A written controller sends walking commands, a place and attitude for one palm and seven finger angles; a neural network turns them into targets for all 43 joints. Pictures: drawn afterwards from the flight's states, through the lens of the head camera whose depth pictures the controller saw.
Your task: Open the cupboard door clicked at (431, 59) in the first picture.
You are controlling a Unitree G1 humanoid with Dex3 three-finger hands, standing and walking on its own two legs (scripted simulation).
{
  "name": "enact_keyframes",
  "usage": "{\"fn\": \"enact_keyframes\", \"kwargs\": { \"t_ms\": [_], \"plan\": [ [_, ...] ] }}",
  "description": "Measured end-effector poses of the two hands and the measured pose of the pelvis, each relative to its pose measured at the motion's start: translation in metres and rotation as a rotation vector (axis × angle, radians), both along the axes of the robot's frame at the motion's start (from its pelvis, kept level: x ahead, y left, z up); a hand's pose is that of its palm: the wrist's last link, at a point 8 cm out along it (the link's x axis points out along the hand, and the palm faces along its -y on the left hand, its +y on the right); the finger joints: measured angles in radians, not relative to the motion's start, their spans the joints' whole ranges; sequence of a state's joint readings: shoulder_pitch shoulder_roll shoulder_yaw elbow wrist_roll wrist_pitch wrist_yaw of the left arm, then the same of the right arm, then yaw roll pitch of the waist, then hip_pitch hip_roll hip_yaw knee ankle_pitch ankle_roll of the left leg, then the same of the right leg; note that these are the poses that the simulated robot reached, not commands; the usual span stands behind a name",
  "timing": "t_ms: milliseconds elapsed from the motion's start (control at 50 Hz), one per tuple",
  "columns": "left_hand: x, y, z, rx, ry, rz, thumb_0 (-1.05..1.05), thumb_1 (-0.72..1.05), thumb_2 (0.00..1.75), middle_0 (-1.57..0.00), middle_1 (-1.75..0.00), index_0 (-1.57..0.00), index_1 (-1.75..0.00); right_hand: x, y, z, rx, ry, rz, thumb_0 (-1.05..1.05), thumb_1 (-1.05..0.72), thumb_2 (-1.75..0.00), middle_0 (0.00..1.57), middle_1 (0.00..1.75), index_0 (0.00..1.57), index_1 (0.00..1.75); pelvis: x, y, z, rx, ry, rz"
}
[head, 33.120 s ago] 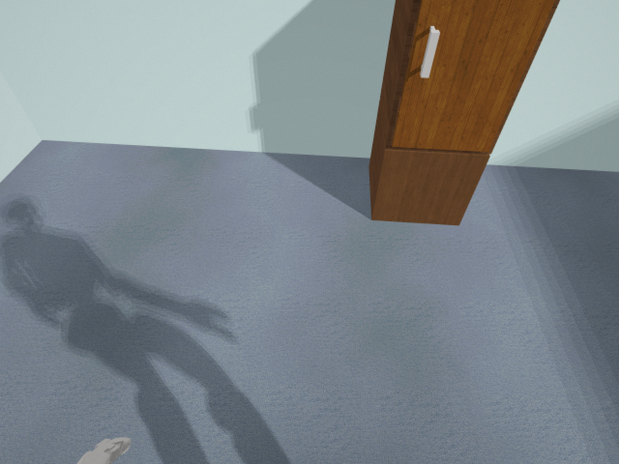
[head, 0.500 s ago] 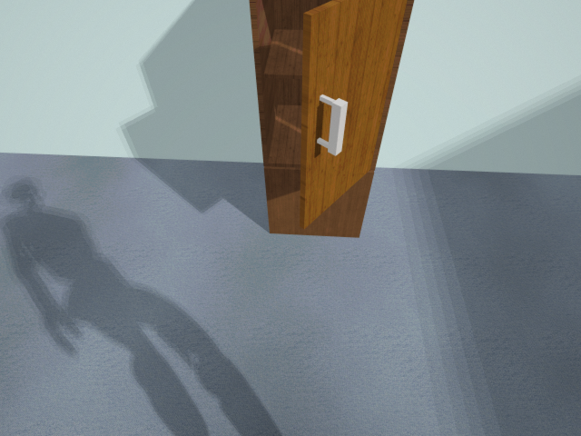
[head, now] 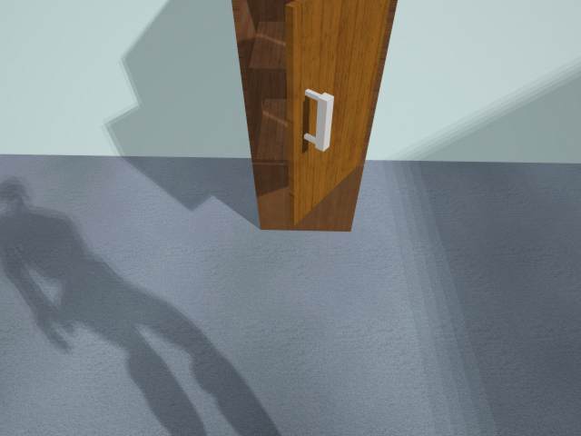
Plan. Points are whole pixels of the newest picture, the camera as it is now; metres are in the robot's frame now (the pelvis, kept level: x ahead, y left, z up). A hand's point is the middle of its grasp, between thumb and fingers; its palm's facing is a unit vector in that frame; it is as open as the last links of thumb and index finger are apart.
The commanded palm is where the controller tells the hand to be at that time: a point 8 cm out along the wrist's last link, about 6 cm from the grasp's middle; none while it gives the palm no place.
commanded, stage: walk to a spot facing it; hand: left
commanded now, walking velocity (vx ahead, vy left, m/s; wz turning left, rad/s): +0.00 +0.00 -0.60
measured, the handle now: (316, 120) +0.73 -0.01 +0.01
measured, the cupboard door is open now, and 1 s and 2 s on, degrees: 52 52 52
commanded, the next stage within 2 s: none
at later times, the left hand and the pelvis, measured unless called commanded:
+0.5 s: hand out of the picture +0.11 +0.17 -0.15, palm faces -0.21 -0.93 -0.32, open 7.4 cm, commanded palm none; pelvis +0.00 -0.03 +0.00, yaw -16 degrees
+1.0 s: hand (218, 387) +0.22 +0.14 -0.16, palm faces -0.51 -0.83 -0.24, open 7.4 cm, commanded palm none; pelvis +0.02 +0.00 +0.00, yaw -33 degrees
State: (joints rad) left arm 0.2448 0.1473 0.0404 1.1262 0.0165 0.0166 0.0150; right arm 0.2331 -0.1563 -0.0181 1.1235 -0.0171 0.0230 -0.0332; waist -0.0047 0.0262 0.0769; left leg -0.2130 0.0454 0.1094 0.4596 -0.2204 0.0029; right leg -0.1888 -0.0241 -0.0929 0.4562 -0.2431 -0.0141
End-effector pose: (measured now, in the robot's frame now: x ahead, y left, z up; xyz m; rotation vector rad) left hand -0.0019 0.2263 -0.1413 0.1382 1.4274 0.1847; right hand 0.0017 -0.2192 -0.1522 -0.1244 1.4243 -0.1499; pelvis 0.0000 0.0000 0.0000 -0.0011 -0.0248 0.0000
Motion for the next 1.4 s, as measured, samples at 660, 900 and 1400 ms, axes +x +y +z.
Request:
{"fn": "enact_keyframes", "kwargs": {
  "t_ms": [660,900,1400],
  "plan": [
    [0.132,-0.021,0.015,0.049,-0.119,-0.386,0.01,0.91,0.90,-0.20,-0.30,-0.20,-0.30,0.045,-0.073,0.025,-0.111,-0.298,-0.288,0.01,-0.91,-0.90,0.20,0.30,0.20,0.30,0.005,-0.017,0.002,0.040,0.046,-0.379],
    [0.207,-0.015,0.000,-0.018,-0.172,-0.526,0.01,0.91,0.90,-0.20,-0.30,-0.20,-0.29,-0.014,-0.033,0.033,-0.179,-0.200,-0.362,0.01,-0.90,-0.90,0.20,0.30,0.20,0.30,0.017,0.008,-0.002,-0.013,0.056,-0.500],
    [0.299,-0.132,-0.013,-0.090,-0.142,-0.944,0.01,0.91,0.90,-0.20,-0.30,-0.20,-0.30,-0.090,-0.029,0.029,-0.258,-0.193,-0.769,0.01,-0.90,-0.90,0.20,0.30,0.20,0.30,0.070,-0.022,-0.014,0.001,0.053,-0.856]
  ]
}}
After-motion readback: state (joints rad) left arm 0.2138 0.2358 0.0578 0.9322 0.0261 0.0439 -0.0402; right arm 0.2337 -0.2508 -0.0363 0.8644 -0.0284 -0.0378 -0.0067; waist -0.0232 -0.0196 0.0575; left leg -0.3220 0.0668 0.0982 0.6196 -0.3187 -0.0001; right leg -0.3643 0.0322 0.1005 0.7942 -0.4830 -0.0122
